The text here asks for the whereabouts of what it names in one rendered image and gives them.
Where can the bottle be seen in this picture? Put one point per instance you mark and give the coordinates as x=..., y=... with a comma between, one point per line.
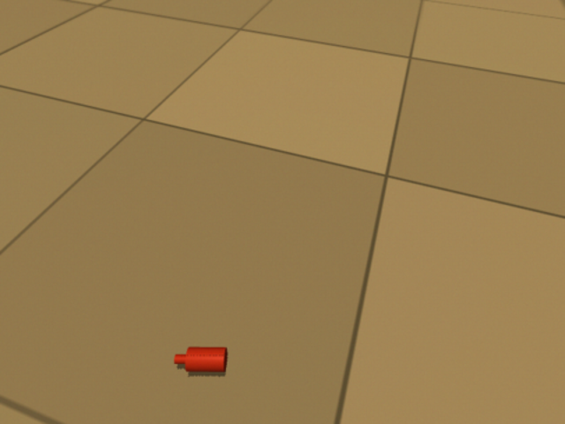
x=203, y=359

